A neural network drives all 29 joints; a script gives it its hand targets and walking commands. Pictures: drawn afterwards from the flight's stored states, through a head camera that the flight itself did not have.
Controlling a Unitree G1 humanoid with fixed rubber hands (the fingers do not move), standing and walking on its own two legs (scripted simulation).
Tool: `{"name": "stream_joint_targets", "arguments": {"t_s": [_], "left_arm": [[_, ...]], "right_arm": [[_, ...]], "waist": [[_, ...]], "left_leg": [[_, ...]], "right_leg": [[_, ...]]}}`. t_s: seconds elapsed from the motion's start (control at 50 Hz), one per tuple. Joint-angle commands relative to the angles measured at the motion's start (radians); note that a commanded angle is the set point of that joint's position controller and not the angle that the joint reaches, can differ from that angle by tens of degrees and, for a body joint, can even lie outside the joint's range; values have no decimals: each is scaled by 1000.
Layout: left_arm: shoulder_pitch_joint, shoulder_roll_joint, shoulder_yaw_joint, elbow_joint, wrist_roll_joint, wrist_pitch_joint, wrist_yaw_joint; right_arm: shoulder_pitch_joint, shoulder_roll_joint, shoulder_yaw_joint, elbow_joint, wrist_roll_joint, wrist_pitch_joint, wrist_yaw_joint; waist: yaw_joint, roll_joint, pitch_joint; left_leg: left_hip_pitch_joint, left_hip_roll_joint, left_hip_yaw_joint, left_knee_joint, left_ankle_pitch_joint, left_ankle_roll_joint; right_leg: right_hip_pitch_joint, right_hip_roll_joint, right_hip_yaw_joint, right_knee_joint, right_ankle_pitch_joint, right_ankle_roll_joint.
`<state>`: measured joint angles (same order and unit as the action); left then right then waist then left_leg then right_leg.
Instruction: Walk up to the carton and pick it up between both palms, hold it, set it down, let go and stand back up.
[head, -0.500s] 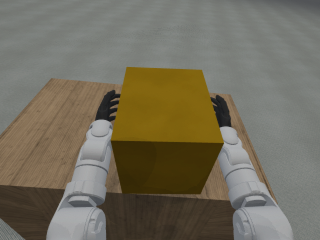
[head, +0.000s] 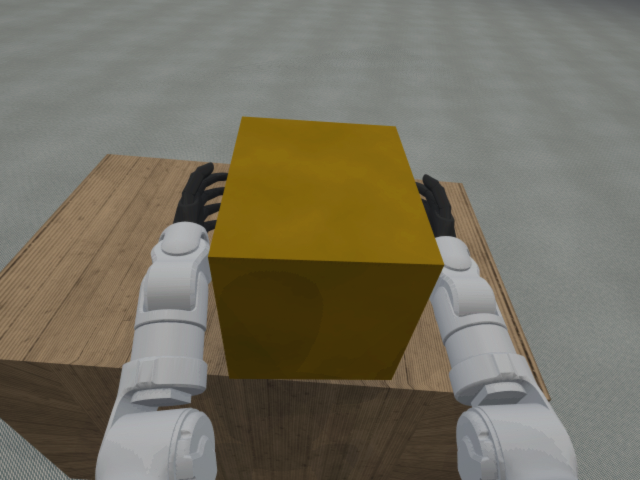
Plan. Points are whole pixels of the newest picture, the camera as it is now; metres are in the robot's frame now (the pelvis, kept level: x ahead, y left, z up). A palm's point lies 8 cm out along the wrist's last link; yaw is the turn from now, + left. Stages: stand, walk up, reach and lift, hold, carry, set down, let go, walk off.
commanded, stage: reach and lift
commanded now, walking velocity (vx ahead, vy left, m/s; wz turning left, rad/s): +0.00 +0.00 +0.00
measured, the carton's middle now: (316, 247) +0.39 -0.02 +0.12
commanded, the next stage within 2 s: hold in 0.64 s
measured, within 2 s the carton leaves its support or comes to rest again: neither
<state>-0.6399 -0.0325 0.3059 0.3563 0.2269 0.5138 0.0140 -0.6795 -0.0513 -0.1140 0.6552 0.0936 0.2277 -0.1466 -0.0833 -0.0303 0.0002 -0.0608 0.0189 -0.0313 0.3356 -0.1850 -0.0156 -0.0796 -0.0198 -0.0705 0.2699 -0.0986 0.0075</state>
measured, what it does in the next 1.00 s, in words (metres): stands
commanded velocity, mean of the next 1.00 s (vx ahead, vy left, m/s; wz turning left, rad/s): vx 0.00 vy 0.00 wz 0.00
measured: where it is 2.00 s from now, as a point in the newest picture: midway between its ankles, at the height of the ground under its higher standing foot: outside the picture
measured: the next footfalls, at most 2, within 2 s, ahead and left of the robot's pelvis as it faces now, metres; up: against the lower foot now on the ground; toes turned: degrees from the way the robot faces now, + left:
none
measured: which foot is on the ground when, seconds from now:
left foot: down 0.00-1.00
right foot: down 0.00-1.00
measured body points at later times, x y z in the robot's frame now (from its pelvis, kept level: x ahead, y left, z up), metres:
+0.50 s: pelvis +0.01 +0.01 +0.00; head -0.02 +0.03 +0.45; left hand +0.39 +0.15 +0.17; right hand +0.38 -0.16 +0.16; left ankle +0.01 +0.13 -0.75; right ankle +0.04 -0.12 -0.75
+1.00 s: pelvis +0.01 +0.00 +0.00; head -0.04 +0.02 +0.45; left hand +0.38 +0.15 +0.18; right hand +0.38 -0.16 +0.18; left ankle +0.01 +0.13 -0.75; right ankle +0.04 -0.12 -0.75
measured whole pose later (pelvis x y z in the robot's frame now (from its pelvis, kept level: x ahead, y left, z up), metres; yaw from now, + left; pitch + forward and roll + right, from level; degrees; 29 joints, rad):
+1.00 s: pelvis +0.01 +0.00 +0.00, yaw +0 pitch -7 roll -1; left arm -0.59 -0.03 0.29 0.19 0.23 0.63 0.01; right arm -0.66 -0.06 -0.06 0.54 0.18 0.32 -0.17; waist -0.08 -0.02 0.00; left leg -0.03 0.02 -0.05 0.37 -0.22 -0.02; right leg -0.03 -0.01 -0.07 0.26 -0.11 0.01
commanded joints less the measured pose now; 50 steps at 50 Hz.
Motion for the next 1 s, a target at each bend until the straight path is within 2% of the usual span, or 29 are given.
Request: {"name": "stream_joint_targets", "arguments": {"t_s": [0.0,0.1,0.24,0.26,0.32,0.38,0.42,0.46,0.54,0.56,0.68,0.72,0.8,0.88,0.98], "left_arm": [[-614,-572,-458,-115,-86,-29,-145],[-608,-590,-516,-182,-104,-21,-144],[-604,-615,-595,-258,-128,0,-129],[-569,-613,-593,-264,-127,3,-127],[-557,-627,-606,-279,-127,14,-119],[-522,-612,-595,-252,-110,34,-121],[-509,-606,-590,-269,-113,40,-125],[-503,-614,-592,-279,-113,45,-126],[-536,-615,-629,-323,-137,40,-116],[-539,-608,-622,-327,-135,40,-113],[-568,-597,-598,-283,-127,57,-120],[-576,-594,-592,-280,-126,57,-121],[-570,-586,-574,-266,-120,63,-128],[-590,-563,-531,-244,-110,74,-149],[-641,-576,-552,-252,-133,68,-144]], "right_arm": [[-759,653,420,-325,81,-63,82],[-739,647,454,-383,115,-55,68],[-710,617,466,-436,140,-37,65],[-697,610,461,-464,148,-42,69],[-693,585,456,-481,142,-38,76],[-672,555,444,-450,132,-27,82],[-663,562,446,-453,136,-23,84],[-676,562,453,-479,148,-25,80],[-716,569,480,-545,156,-30,78],[-713,570,482,-544,156,-26,77],[-732,593,460,-484,144,-6,80],[-744,600,466,-487,151,-3,80],[-746,599,476,-477,163,8,68],[-757,611,458,-454,159,24,57],[-798,629,457,-458,164,28,60]], "waist": [[11,-5,-382],[-10,20,-388],[-36,63,-384],[-24,89,-389],[-20,99,-374],[-24,81,-340],[-18,60,-333],[-17,78,-354],[-23,67,-417],[-11,64,-419],[-5,55,-375],[7,60,-385],[4,50,-399],[0,26,-356],[-5,40,-392]], "left_leg": [[-62,-93,43,-55,132,8],[-25,-93,32,-28,220,-14],[34,-79,14,-5,294,-48],[36,-75,11,4,315,-55],[51,-66,4,12,347,-70],[60,-57,2,3,335,-67],[56,-60,7,4,349,-64],[66,-61,6,13,376,-66],[84,-63,5,30,405,-66],[68,-63,3,27,387,-62],[10,-65,21,-10,247,-39],[3,-69,20,-10,264,-35],[10,-77,24,1,291,-37],[-37,-85,32,-22,204,-21],[-17,-82,27,-14,221,-23]], "right_leg": [[289,61,13,21,210,45],[282,68,8,26,266,43],[227,79,-6,18,240,30],[210,87,-1,16,234,23],[187,93,-5,6,209,14],[171,94,-8,-2,164,5],[190,97,-6,-2,185,10],[203,96,-3,3,210,9],[204,99,0,7,238,11],[214,97,2,6,228,12],[206,82,10,2,153,13],[223,80,17,7,187,16],[259,82,20,12,245,25],[275,72,22,7,194,34],[252,79,19,9,188,25]]}}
